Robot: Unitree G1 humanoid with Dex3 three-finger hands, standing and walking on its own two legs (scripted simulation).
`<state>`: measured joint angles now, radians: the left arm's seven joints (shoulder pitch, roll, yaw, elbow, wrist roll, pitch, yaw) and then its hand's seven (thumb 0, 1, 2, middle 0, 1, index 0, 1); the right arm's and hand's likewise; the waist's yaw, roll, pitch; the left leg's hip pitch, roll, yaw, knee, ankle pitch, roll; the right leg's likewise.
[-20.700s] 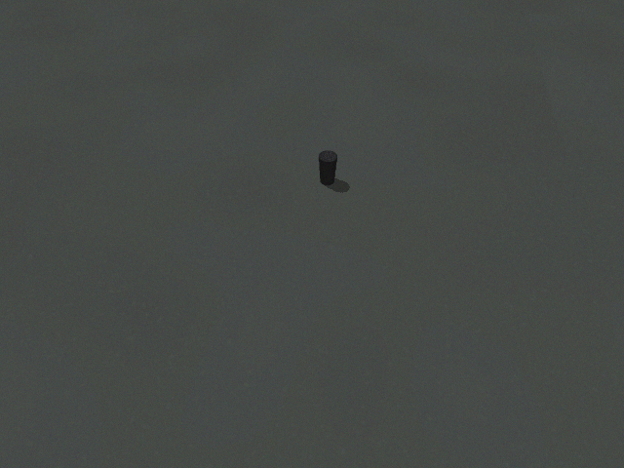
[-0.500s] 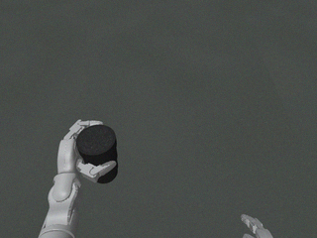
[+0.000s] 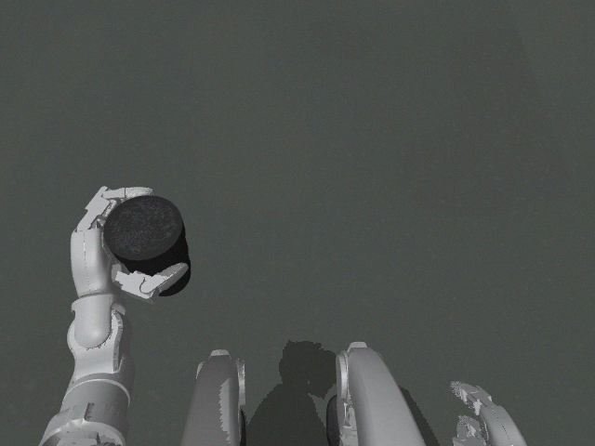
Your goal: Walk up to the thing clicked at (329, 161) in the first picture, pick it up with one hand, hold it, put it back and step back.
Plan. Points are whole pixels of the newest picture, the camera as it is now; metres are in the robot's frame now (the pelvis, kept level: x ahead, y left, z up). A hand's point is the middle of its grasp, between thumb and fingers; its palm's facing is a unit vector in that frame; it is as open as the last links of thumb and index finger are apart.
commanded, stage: crouch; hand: left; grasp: from the side
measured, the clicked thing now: (157, 253) +0.38 +0.19 -0.04
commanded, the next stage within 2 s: lower in 1.24 s
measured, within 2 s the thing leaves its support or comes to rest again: neither
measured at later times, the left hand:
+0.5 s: hand (170, 291) +0.38 +0.22 -0.23, palm faces +0.21 -0.98 -0.03, open 11.7 cm
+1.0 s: hand (179, 296) +0.40 +0.23 -0.33, palm faces +0.19 -0.98 -0.02, open 11.7 cm
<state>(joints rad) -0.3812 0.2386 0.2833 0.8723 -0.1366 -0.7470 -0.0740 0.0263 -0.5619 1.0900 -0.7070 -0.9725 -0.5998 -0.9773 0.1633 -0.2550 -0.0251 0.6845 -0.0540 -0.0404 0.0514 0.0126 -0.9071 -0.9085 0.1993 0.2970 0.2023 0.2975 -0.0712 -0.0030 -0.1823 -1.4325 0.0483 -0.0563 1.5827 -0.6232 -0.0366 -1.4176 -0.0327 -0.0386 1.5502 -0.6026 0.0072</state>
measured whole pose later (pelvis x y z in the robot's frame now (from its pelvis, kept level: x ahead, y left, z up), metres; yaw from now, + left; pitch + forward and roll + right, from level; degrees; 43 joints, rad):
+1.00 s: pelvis -0.05 +0.01 -0.27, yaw -5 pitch +26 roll -7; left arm -0.62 0.45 0.52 1.11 -0.09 -0.83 -0.13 0.02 -0.55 1.09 -0.69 -0.99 -0.58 -1.00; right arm 0.04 -0.30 0.11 0.73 -0.16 0.00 0.11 0.01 -0.93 -0.91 0.20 0.30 0.20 0.30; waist -0.16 -0.06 0.01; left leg -2.25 0.01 -0.17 2.46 -0.68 -0.05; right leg -2.20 -0.02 -0.06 2.36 -0.63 0.03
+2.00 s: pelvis -0.05 +0.02 -0.30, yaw -11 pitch +16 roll -14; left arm -0.62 0.69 0.56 1.34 -0.08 -1.03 -0.03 0.02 -0.55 1.09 -0.70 -0.98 -0.59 -0.98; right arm -0.11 -0.37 0.36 0.64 -0.31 0.02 0.16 0.00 -0.94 -0.91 0.20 0.30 0.21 0.30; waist -0.25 -0.19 0.24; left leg -2.24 -0.01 -0.31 2.63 -0.70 -0.04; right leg -2.13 0.02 -0.16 2.42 -0.60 0.06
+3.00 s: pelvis -0.06 +0.04 -0.30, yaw -14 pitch +11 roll -18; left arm -0.63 0.82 0.54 1.48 -0.06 -1.16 0.06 0.01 -0.47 0.88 -0.74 -0.84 -0.65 -0.83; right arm -0.17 -0.38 0.50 0.57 -0.37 0.01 0.16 0.00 -0.92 -0.90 0.21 0.30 0.21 0.30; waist -0.25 -0.28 0.32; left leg -2.20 0.01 -0.38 2.68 -0.70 -0.01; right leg -2.06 0.06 -0.22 2.39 -0.57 0.07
